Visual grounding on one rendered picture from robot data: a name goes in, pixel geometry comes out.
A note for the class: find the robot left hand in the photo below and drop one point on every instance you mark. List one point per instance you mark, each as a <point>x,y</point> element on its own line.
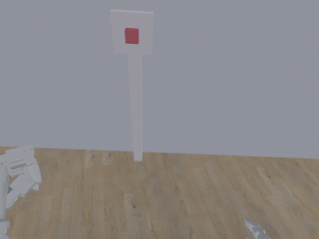
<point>18,162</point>

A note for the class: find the panel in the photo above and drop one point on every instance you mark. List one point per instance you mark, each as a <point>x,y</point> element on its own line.
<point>144,21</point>

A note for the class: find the robot right hand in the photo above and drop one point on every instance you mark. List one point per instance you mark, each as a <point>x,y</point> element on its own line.
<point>256,229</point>

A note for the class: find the button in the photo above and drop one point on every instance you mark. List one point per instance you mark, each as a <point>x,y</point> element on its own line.
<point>132,36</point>

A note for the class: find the robot left forearm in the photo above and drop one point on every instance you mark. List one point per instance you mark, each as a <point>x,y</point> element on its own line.
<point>4,226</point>

